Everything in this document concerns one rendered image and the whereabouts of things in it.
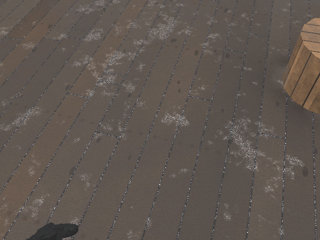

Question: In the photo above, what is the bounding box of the left robot hand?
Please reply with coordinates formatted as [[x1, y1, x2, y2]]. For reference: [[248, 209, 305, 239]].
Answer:
[[26, 222, 79, 240]]

